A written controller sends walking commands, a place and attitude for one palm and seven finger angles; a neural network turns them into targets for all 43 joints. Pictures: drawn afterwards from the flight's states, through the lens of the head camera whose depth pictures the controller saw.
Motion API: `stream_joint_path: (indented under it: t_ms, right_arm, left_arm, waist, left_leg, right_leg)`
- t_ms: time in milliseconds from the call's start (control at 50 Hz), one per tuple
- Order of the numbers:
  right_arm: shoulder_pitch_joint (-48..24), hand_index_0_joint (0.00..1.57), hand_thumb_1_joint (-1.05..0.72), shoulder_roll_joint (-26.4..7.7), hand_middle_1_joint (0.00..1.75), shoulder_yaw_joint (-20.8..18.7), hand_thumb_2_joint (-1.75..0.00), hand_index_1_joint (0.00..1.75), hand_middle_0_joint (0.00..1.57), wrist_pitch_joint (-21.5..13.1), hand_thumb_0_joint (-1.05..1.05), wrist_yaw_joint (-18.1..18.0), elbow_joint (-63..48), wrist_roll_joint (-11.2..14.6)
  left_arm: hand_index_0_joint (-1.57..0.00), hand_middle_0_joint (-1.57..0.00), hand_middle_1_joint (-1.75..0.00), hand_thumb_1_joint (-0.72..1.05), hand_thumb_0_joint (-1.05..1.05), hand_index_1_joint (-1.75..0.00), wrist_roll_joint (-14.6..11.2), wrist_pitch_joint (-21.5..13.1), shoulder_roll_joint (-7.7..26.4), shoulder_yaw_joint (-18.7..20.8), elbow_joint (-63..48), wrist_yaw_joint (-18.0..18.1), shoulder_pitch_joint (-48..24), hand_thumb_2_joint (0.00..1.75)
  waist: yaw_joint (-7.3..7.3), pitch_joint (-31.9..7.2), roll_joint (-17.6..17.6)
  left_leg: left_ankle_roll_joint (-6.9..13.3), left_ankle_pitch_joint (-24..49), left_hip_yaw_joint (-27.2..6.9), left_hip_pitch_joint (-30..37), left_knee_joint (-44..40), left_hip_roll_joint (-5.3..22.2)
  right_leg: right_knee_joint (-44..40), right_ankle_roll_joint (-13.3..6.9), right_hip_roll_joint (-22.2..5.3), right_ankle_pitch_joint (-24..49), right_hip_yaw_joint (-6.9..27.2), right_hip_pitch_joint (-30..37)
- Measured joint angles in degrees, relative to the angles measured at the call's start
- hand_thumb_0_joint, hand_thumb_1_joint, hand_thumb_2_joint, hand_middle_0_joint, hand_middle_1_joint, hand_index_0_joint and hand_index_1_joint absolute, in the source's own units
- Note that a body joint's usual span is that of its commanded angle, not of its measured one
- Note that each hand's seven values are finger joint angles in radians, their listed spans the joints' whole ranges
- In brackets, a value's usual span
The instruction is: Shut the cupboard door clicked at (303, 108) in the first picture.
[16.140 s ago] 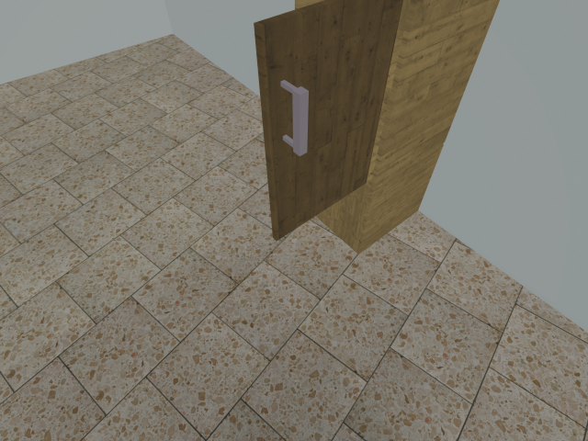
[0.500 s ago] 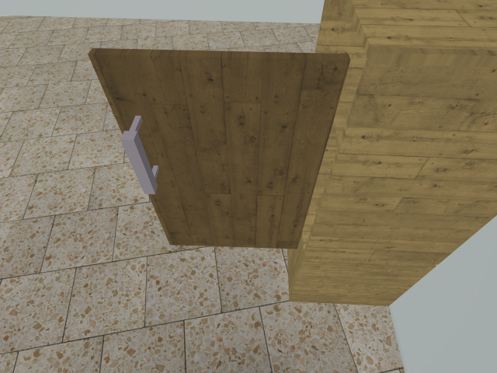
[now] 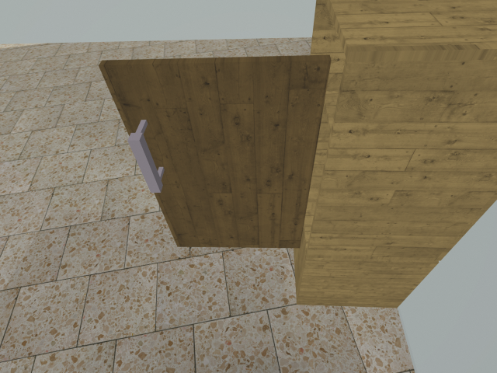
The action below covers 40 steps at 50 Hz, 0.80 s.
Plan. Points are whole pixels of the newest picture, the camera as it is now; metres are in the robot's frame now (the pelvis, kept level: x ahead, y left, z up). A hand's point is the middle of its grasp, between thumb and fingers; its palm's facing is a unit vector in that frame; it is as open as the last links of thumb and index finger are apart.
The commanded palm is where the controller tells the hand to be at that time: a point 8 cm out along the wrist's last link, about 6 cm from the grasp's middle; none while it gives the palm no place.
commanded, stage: come to a stop and stand still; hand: left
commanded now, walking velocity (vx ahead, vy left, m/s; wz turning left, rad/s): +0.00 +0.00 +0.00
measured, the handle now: (149, 157) +0.49 +0.24 +0.06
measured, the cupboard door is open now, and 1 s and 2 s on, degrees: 91 91 91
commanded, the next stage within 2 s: look again from close up in 0.06 s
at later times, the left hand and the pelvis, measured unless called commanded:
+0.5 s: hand out of the picture +0.05 +0.16 -0.17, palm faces +0.02 -0.97 -0.23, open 7.3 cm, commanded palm none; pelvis +0.03 -0.02 +0.00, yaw +1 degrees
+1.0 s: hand (163, 300) +0.23 +0.16 -0.01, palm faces +0.25 -0.96 -0.10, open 7.1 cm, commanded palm +0.13 +0.21 -0.05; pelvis +0.02 -0.03 -0.02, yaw +3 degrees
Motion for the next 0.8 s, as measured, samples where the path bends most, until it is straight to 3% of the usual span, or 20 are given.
stream_joint_path:
  t_ms: [260, 440, 800]
  right_arm:
    - [2.2, 0.2, -0.9, 1.56, 0.3, 0.77, -0.9, 0.3, 0.2, -0.58, 0.0, -0.51, 6.19, 0.36]
    - [0.78, 0.2, -0.9, 3.13, 0.3, 0.79, -0.9, 0.3, 0.2, -0.99, 0.0, -1.03, 7.35, 0.38]
    - [-1.33, 0.2, -0.91, 2.44, 0.3, 0.14, -0.9, 0.3, 0.2, -0.89, 0.0, -1.44, 7.14, 0.33]
  left_arm:
    - [-0.2, -0.2, -0.3, 0.91, 0.01, -0.29, -0.36, -1.23, -2.02, -0.73, 3.16, 0.27, -1.8, 0.9]
    - [-0.2, -0.2, -0.3, 0.93, 0.02, -0.3, -0.47, -1.68, -1.18, -0.3, 3.68, 0.83, -3.65, 0.9]
    - [-0.2, -0.2, -0.3, 0.93, 0.01, -0.29, -0.37, -1.63, -1.02, 0.21, 3.41, 0.91, -3.76, 0.9]
  waist:
    - [-0.57, 0.96, -0.65]
    - [-0.62, 0.77, -1.05]
    - [-0.09, 0.58, -1.3]
  left_leg:
    - [-1.31, -0.49, -0.95, 1.83, -1.7, 1.01]
    - [-2.24, -1.4, -1.37, 3.37, -2.06, 1.94]
    - [-3.26, -1.78, -1.79, 4.77, -3.04, 3.02]
  right_leg:
    - [-1.01, -1.0, 1.02, -1.19, -0.96, 1.7]
    - [-1.21, -1.75, 1.94, -2.33, -1.43, 3.21]
    - [-2.27, -2.61, 3.04, -2.85, -1.93, 4.7]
